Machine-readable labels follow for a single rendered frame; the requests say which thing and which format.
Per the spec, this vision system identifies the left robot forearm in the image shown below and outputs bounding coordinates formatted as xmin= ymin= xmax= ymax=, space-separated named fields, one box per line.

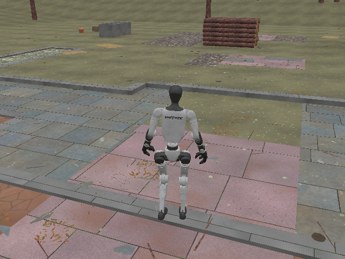
xmin=144 ymin=129 xmax=153 ymax=147

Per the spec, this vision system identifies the left robot foot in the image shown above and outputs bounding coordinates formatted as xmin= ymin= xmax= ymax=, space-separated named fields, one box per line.
xmin=158 ymin=207 xmax=168 ymax=220

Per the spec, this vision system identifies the robot left hand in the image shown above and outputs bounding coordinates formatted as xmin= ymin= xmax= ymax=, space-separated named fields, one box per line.
xmin=142 ymin=145 xmax=155 ymax=156

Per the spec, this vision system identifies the humanoid robot torso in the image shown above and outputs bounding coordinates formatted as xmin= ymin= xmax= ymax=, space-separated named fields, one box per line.
xmin=162 ymin=106 xmax=187 ymax=162

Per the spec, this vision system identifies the right robot upper arm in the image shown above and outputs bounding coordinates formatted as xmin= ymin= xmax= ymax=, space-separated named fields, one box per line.
xmin=186 ymin=110 xmax=200 ymax=140

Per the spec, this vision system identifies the robot right hand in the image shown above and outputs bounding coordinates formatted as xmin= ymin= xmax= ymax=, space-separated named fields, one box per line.
xmin=195 ymin=151 xmax=208 ymax=164

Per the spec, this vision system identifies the left robot upper arm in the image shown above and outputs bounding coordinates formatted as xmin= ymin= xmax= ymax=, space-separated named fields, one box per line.
xmin=148 ymin=108 xmax=163 ymax=137

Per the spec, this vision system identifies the right robot forearm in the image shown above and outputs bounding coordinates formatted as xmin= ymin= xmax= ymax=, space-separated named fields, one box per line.
xmin=195 ymin=132 xmax=206 ymax=153

